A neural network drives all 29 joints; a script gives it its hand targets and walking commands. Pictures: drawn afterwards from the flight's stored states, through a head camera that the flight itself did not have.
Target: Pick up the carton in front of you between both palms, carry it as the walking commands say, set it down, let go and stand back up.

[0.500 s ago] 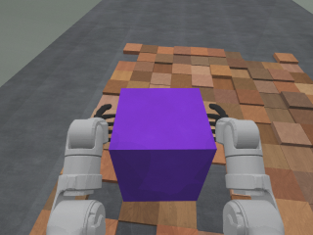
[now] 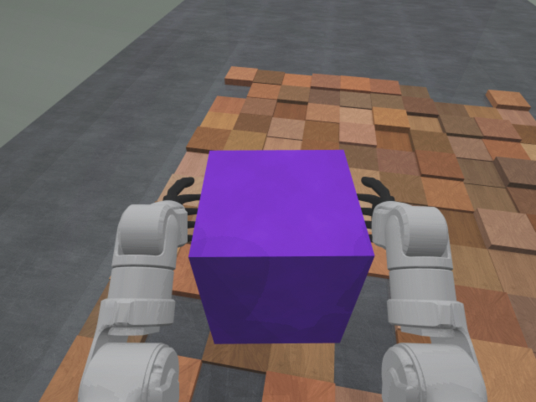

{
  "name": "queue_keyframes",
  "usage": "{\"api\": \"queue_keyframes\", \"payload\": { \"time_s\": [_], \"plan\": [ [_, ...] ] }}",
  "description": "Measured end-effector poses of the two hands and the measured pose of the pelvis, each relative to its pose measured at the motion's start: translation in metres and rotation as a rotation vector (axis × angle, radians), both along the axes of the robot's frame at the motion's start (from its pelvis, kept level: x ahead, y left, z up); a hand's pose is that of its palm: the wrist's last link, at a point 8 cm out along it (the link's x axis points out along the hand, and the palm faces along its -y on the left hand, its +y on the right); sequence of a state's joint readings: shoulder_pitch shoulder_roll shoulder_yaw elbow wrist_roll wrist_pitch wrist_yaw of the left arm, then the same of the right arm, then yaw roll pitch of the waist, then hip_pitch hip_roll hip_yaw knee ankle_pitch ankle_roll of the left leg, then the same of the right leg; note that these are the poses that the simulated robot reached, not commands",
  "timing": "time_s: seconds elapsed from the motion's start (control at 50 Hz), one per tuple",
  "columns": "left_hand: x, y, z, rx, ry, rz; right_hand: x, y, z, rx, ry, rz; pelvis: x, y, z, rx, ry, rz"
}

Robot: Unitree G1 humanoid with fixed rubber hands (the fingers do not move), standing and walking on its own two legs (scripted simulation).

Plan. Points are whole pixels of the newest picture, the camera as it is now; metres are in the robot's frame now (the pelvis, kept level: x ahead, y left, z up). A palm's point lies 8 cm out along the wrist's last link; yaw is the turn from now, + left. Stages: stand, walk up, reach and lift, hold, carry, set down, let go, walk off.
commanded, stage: carry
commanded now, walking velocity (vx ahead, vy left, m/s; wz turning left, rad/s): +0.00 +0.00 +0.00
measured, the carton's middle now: (276, 250) +0.36 +0.00 +0.05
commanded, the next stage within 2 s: none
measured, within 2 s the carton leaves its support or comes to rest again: neither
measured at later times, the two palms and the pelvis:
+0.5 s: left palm (176, 228) +0.33 +0.15 +0.13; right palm (394, 228) +0.34 -0.15 +0.13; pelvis -0.01 -0.01 +0.00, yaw +1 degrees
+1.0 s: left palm (175, 228) +0.33 +0.15 +0.13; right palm (391, 228) +0.34 -0.15 +0.13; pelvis -0.01 -0.01 +0.00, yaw +1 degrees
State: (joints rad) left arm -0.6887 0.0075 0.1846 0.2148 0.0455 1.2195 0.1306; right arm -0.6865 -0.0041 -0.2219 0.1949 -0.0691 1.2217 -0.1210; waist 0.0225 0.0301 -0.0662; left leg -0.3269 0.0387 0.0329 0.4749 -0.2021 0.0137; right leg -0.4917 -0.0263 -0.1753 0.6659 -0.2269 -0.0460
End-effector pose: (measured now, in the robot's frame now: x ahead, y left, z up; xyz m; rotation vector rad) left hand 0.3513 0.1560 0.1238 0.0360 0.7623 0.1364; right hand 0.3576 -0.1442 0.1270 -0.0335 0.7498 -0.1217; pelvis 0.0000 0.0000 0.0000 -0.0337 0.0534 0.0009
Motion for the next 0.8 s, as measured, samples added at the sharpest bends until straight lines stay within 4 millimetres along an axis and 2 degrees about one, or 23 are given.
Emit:
{"api": "queue_keyframes", "payload": {
  "time_s": [0.32,0.8],
  "plan": [
    [-0.015,-0.011,0.005,0.003,-0.002,-0.008,-0.017,-0.011,0.005,-0.006,-0.002,-0.001,-0.010,-0.009,0.000,0.003,-0.009,0.007],
    [-0.019,-0.008,0.004,0.006,0.004,0.003,-0.018,-0.008,0.003,-0.008,0.004,0.014,-0.014,-0.010,-0.001,0.003,-0.014,0.013]
  ]
}}
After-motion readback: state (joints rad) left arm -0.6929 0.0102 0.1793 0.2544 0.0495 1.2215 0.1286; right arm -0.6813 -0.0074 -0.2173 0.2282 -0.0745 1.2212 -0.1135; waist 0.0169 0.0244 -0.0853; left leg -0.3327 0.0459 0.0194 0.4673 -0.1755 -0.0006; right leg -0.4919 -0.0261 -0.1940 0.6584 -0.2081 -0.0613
